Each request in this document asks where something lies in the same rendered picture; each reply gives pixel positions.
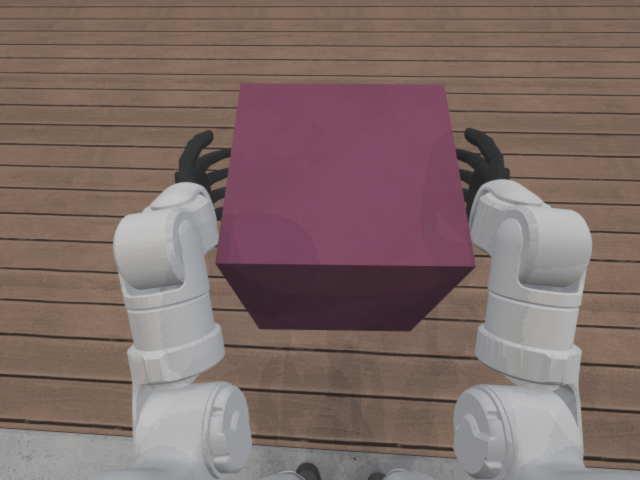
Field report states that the right robot upper arm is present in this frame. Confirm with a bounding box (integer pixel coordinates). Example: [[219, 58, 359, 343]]
[[453, 384, 640, 480]]

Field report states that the right robot hand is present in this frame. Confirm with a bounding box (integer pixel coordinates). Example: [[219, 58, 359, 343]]
[[455, 128, 510, 224]]

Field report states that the left robot hand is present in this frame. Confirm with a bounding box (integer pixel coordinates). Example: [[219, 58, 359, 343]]
[[175, 130, 231, 221]]

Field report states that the robot left forearm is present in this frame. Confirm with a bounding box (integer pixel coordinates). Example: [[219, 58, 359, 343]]
[[113, 182, 225, 460]]

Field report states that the left robot upper arm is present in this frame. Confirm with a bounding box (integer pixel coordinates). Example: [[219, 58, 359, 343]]
[[89, 381, 252, 480]]

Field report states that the carton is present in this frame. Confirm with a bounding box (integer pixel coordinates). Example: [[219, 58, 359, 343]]
[[215, 83, 476, 331]]

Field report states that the robot right forearm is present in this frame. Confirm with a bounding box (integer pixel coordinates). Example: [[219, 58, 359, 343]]
[[469, 179, 592, 457]]

